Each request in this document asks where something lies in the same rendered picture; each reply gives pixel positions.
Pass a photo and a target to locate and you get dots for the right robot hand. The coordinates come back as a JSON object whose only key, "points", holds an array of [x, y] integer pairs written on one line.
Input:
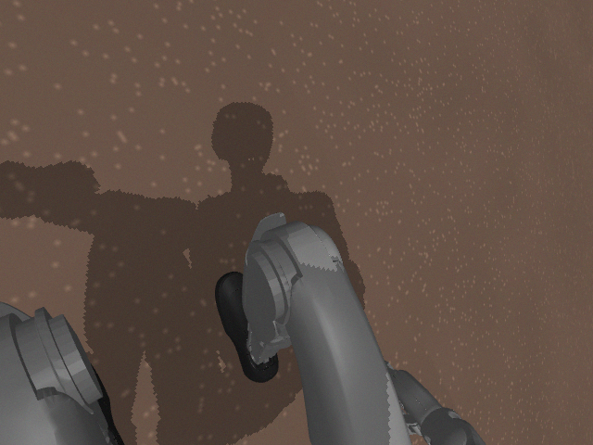
{"points": [[413, 397]]}

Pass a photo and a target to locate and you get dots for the right robot arm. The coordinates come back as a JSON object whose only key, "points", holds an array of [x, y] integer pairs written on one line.
{"points": [[444, 426]]}

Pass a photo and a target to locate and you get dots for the left robot foot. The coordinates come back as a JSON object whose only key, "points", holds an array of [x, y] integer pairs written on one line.
{"points": [[104, 403]]}

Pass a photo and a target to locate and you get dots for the right robot foot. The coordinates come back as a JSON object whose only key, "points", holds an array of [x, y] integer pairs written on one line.
{"points": [[228, 296]]}

